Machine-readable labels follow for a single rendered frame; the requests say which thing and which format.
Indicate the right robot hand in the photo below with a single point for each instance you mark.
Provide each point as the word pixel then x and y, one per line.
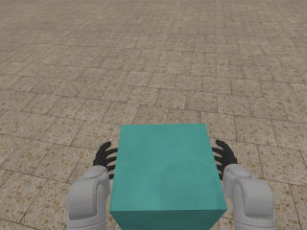
pixel 227 157

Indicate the right robot forearm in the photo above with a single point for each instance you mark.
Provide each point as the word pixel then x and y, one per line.
pixel 252 199

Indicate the left robot forearm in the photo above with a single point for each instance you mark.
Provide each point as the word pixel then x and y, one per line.
pixel 86 200

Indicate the carton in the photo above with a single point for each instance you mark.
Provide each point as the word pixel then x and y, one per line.
pixel 166 178

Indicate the left robot hand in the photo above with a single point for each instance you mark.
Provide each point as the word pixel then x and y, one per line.
pixel 102 160

